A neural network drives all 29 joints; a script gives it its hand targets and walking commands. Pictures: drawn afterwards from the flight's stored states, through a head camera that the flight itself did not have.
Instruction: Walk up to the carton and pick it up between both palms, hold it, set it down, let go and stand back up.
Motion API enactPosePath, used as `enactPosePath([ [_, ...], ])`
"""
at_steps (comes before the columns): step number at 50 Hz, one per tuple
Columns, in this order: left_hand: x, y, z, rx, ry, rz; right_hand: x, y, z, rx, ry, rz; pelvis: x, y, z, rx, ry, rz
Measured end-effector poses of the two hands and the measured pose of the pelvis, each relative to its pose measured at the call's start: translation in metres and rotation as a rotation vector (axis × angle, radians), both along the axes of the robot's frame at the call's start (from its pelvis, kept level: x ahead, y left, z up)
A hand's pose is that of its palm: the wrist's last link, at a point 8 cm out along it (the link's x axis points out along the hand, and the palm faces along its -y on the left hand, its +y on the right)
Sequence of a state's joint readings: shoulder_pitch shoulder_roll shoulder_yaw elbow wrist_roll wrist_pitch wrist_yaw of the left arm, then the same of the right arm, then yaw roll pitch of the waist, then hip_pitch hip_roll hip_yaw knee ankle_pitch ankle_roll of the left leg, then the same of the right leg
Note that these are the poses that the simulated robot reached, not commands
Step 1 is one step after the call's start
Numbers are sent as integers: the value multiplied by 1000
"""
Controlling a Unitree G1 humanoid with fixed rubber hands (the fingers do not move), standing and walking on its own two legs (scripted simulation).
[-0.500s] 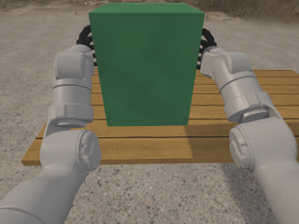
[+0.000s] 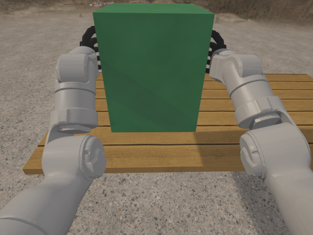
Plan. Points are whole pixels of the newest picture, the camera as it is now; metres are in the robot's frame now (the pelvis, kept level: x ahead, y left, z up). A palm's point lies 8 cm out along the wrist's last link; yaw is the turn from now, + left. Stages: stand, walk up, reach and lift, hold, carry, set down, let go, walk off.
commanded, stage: hold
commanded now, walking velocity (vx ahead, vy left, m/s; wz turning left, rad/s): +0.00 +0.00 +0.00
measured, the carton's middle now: (153, 65) +0.40 +0.01 +0.31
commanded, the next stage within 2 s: set down in 0.36 s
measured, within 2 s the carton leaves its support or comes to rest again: neither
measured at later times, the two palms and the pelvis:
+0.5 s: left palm (88, 54) +0.38 +0.16 +0.34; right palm (216, 58) +0.37 -0.13 +0.34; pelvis +0.00 +0.00 +0.00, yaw +0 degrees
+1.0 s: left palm (92, 64) +0.41 +0.16 +0.30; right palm (206, 80) +0.39 -0.13 +0.27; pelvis +0.01 +0.01 +0.00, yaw +1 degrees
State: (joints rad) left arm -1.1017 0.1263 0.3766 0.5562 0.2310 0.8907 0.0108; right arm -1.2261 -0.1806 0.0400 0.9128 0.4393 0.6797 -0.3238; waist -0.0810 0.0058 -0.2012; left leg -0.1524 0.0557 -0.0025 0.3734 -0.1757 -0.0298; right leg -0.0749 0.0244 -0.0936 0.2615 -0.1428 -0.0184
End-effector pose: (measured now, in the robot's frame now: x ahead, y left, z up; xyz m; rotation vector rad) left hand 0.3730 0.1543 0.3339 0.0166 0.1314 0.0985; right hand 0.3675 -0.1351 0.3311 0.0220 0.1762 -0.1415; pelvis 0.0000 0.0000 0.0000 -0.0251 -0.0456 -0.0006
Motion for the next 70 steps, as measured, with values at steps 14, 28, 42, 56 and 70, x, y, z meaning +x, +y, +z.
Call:
enactPosePath([
  [14, 0, 0, 0, 1, 0, -2, 0, 0, 0, 0, 2, -1, -1, 0, 0, 0, 4, 0],
  [28, 8, 3, 16, -18, -61, -13, 4, 3, 12, 23, -60, -20, -1, 1, 0, 1, 3, 10],
  [42, 34, 13, 4, 33, -128, -50, 22, 16, -26, 20, -125, -44, 6, 5, 2, 6, -67, 19],
  [56, 42, -1, -37, 30, -103, -68, 22, 3, -71, 33, -109, -74, 8, 12, 1, 5, -73, 12],
  [70, 49, -4, -38, 53, -89, -77, 26, 2, -82, 30, -100, -79, 10, 14, 1, 8, -74, 5],
])
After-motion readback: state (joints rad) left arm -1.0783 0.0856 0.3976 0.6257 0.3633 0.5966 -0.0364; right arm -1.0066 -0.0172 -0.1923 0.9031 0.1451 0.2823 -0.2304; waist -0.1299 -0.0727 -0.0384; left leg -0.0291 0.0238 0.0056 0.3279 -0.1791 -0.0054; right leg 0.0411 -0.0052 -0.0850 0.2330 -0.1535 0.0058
